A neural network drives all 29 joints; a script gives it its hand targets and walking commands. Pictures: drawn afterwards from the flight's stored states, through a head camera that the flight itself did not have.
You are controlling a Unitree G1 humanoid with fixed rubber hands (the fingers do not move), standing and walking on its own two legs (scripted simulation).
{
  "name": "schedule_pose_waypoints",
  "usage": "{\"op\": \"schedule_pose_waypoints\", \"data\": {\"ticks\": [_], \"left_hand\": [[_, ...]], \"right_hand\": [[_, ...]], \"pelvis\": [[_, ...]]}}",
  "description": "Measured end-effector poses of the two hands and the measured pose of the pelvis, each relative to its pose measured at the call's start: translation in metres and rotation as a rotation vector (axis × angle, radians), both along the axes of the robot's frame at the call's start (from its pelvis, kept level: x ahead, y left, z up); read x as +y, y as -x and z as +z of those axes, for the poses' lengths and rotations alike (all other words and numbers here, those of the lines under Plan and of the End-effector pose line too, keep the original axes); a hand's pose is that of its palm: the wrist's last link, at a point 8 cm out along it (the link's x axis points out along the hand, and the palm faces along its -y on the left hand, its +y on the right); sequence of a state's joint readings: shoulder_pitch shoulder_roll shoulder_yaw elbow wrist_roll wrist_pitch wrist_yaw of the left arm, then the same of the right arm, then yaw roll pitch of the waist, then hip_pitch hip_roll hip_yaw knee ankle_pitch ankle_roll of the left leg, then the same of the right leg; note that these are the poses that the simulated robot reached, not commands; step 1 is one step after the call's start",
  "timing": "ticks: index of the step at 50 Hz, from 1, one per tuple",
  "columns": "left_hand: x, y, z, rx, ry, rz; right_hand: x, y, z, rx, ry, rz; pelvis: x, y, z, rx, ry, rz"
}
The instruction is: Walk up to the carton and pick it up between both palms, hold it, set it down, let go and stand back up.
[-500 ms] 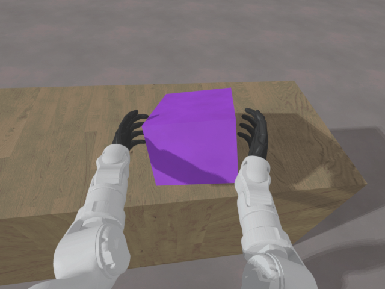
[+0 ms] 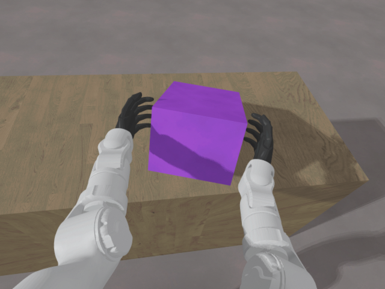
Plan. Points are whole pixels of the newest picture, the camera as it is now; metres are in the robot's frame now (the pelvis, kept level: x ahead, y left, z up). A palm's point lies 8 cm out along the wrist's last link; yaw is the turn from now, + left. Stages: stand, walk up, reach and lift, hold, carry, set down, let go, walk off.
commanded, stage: set down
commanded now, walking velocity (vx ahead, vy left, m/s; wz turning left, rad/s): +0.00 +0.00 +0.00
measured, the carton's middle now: (198, 126) +0.52 -0.06 +0.00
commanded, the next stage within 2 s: none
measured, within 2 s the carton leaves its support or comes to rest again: neither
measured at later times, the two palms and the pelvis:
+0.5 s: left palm (125, 124) +0.46 +0.12 +0.08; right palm (258, 150) +0.38 -0.16 +0.08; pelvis +0.00 +0.00 +0.00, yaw +0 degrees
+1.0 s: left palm (125, 124) +0.46 +0.12 +0.08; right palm (257, 150) +0.38 -0.16 +0.08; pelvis +0.00 +0.00 +0.00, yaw +0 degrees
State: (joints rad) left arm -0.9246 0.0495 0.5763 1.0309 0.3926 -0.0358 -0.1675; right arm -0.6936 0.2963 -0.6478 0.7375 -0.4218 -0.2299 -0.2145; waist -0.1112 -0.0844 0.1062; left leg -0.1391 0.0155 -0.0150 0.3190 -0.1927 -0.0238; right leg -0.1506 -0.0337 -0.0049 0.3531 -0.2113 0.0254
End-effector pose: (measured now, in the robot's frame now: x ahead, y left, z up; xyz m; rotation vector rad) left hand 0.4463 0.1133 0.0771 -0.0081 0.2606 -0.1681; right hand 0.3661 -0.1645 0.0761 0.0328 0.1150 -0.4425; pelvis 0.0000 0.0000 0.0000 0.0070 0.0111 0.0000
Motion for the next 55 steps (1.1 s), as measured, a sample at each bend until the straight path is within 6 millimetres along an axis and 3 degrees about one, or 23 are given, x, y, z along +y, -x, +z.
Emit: {"op": "schedule_pose_waypoints", "data": {"ticks": [16,55], "left_hand": [[0.004,-0.011,0.0,-0.011,0.009,-0.012],[0.006,-0.015,-0.002,-0.02,0.016,-0.037]], "right_hand": [[0.003,-0.009,0.001,-0.001,0.017,0.001],[0.005,-0.011,0.001,0.006,0.028,-0.01]], "pelvis": [[0.001,-0.003,0.0,0.03,0.001,-0.001],[0.004,-0.003,-0.001,0.043,0.005,-0.002]]}}
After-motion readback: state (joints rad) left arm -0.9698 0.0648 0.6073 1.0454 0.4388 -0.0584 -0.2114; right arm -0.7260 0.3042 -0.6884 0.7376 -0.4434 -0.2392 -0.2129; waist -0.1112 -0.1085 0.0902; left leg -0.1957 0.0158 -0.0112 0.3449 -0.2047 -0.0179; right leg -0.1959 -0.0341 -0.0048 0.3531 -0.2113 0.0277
